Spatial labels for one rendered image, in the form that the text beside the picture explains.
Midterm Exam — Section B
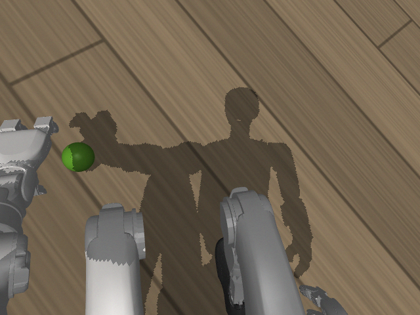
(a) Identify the ball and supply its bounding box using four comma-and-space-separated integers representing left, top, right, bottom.
62, 142, 95, 172

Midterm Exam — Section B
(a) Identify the right robot foot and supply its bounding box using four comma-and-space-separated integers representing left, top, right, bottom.
215, 238, 245, 315

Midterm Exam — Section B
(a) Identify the left robot arm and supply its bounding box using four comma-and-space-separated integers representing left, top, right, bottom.
0, 163, 37, 315

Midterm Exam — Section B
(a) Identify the left robot hand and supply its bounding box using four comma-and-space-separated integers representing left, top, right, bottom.
0, 116, 59, 196

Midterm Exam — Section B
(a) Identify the right robot hand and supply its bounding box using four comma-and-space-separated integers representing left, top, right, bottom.
299, 285, 348, 315

